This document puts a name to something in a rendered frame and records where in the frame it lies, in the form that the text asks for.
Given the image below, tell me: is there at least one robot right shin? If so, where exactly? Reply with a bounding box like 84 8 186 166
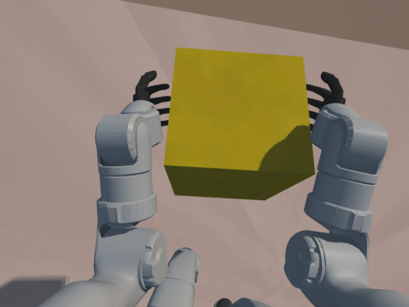
232 297 252 305

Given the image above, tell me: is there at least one robot left forearm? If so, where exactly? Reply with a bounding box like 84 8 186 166
94 100 163 271

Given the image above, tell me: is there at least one robot right forearm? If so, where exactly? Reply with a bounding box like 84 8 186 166
304 103 389 273

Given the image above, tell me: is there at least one robot left hand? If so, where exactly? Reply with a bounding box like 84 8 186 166
133 70 171 126

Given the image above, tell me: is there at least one robot left upper arm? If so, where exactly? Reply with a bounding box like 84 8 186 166
37 228 168 307

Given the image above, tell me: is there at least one robot right hand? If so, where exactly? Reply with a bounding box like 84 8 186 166
306 72 346 132

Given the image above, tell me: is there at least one robot left thigh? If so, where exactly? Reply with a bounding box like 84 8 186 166
147 248 201 307

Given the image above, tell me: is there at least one robot right upper arm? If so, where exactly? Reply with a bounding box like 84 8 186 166
284 230 409 307

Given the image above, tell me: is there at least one carton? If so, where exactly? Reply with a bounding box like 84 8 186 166
164 47 315 200

